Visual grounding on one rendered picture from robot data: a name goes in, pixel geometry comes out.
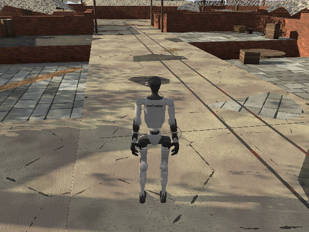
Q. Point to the left robot upper arm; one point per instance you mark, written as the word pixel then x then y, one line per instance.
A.
pixel 138 108

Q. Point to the humanoid robot torso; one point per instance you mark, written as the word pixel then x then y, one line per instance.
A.
pixel 154 116

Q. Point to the robot left forearm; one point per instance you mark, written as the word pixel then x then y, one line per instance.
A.
pixel 135 132

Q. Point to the robot right hand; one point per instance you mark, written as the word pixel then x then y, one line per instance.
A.
pixel 176 148

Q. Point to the right robot upper arm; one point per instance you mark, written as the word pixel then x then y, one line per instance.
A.
pixel 171 111

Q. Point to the humanoid robot head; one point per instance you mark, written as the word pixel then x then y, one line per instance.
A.
pixel 154 84

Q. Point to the robot left hand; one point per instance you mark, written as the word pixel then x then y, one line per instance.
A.
pixel 132 148

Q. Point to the robot right forearm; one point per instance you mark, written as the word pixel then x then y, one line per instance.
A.
pixel 174 132

